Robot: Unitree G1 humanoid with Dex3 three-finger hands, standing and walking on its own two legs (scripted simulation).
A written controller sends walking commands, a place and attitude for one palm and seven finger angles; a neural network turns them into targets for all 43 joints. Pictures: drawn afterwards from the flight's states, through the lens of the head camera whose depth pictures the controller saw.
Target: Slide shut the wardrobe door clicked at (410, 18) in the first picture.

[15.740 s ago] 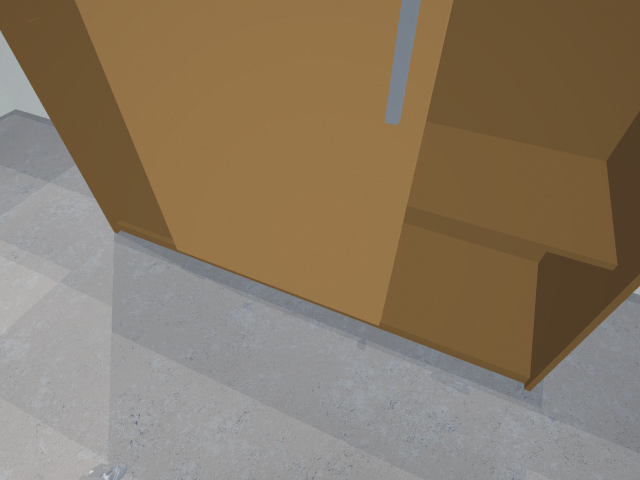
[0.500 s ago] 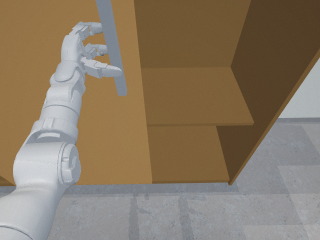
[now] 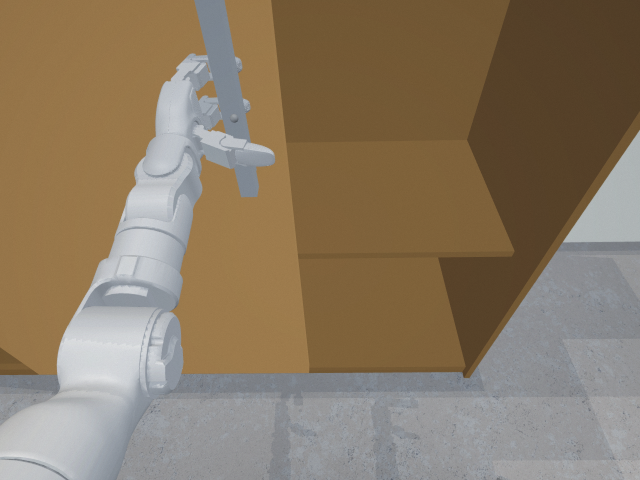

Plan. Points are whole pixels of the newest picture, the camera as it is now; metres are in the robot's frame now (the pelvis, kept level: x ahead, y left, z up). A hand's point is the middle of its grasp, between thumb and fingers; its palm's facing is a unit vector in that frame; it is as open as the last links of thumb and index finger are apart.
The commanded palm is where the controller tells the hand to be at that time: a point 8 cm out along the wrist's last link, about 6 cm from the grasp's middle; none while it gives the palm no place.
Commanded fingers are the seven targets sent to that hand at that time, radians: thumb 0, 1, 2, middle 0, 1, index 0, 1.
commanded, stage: slide the fingers in behind the handle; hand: left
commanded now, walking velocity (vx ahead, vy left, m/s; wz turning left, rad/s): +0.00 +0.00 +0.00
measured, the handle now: (231, 84) +0.52 +0.10 +0.25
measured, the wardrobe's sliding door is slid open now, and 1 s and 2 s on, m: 0.50 0.50 0.50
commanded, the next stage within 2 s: grip the handle and tug to test in 1.08 s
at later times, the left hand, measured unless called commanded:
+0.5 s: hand (244, 117) +0.48 +0.08 +0.23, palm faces +0.00 -1.00 +0.00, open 14.0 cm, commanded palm +0.46 +0.13 +0.22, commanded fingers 0.00 -0.50 0.30 -0.30 -1.20 -0.30 -1.20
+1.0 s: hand (247, 119) +0.47 +0.08 +0.23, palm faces +0.00 -1.00 +0.00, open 14.1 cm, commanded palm +0.45 +0.13 +0.22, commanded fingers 0.00 -0.50 0.30 -0.30 -1.20 -0.30 -1.20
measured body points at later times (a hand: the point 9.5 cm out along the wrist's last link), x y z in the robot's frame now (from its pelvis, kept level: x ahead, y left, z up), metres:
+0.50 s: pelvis +0.01 -0.01 +0.00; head +0.02 -0.03 +0.45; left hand +0.47 +0.14 +0.23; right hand +0.08 -0.27 -0.12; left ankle +0.01 +0.12 -0.74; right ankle -0.03 -0.12 -0.74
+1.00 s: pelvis +0.01 +0.00 +0.00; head +0.01 -0.02 +0.45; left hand +0.46 +0.13 +0.23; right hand +0.10 -0.25 -0.12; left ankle +0.01 +0.12 -0.74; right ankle -0.03 -0.12 -0.74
